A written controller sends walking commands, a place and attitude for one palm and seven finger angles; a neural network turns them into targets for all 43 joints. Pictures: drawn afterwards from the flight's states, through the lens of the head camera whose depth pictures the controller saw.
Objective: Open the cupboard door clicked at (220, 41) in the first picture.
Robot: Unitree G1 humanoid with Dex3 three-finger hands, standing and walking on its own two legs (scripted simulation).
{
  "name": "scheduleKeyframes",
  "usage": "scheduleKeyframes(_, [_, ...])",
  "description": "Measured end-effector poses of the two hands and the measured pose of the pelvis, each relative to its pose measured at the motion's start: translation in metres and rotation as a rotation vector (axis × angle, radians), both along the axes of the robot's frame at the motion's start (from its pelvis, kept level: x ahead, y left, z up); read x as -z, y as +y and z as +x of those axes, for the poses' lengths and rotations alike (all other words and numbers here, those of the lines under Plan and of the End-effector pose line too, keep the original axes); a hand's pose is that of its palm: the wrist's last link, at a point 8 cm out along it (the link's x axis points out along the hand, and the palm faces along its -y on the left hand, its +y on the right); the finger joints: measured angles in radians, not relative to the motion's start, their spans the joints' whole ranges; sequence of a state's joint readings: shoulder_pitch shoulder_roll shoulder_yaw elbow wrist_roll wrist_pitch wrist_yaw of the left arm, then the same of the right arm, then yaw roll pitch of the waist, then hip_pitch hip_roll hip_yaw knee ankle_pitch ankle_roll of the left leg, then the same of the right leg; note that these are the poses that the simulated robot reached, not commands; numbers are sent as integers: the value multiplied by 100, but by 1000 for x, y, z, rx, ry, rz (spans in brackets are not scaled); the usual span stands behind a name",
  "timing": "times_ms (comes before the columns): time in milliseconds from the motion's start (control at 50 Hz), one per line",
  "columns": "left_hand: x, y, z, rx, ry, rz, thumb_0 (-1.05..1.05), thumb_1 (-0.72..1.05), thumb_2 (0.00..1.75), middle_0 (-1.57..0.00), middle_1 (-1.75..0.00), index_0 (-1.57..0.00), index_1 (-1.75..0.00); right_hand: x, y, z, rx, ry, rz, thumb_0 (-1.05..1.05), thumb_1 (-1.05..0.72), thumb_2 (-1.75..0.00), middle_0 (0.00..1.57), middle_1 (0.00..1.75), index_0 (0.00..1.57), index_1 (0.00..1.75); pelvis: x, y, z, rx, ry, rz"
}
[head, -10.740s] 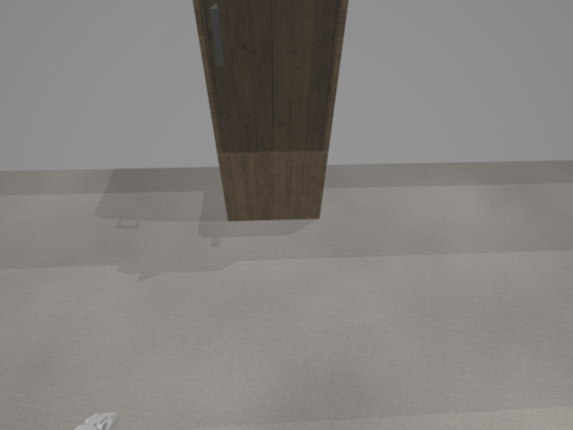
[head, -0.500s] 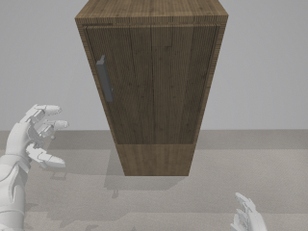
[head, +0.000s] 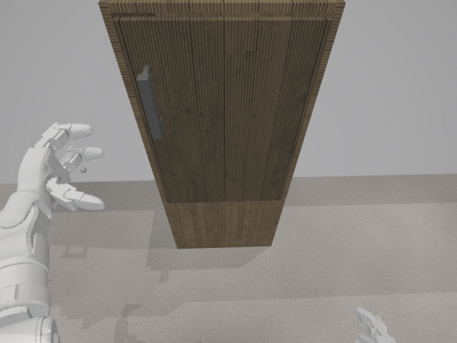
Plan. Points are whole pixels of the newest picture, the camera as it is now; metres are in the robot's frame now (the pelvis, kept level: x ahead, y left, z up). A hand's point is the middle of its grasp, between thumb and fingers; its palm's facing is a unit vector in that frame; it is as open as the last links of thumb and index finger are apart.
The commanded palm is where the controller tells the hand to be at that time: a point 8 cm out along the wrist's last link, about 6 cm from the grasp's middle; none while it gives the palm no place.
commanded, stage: move the hooked fingers beside the handle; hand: left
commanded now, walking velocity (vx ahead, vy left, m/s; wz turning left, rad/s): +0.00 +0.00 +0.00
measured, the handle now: (152, 103) +0.56 +0.19 +0.10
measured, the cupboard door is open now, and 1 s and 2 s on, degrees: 0 0 0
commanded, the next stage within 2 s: none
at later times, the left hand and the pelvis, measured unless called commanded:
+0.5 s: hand (99, 143) +0.43 +0.26 +0.11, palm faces +0.04 -1.00 +0.01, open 14.0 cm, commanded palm +0.40 +0.31 +0.12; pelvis +0.01 +0.03 +0.00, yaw +0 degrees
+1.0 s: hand (116, 119) +0.49 +0.25 +0.12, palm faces +0.07 -1.00 +0.00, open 14.0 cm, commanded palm +0.47 +0.30 +0.11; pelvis +0.01 +0.00 -0.01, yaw -1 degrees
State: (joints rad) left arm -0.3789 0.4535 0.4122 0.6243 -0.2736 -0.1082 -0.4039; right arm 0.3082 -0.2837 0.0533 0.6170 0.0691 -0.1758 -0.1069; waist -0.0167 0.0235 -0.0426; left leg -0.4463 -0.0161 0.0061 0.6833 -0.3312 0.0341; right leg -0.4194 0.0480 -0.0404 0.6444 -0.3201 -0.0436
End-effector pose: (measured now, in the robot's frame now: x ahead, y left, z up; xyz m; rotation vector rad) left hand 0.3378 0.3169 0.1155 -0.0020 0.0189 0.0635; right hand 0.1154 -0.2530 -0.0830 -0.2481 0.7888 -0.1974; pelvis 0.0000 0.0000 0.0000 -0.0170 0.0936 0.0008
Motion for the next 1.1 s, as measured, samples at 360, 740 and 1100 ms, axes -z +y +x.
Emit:
scheduleKeyframes(360, [1,4,43,6,-22,-12,-1,-50,30,-30,-120,-30,-120,7,32,-13,-6,99,9,1,-91,-89,20,30,21,30,1,27,9,-1,36,-14])
scheduleKeyframes(740, [-4,-14,93,-5,-13,2,-1,-50,30,-30,-120,-30,-120,21,8,-61,73,275,3,0,-91,-89,20,30,21,30,6,15,8,8,86,-11])
scheduleKeyframes(1100, [-4,-16,140,3,38,8,-1,-50,30,-30,-120,-30,-120,23,-24,-115,175,454,-38,0,-91,-89,20,30,21,30,13,-5,6,15,167,-14])
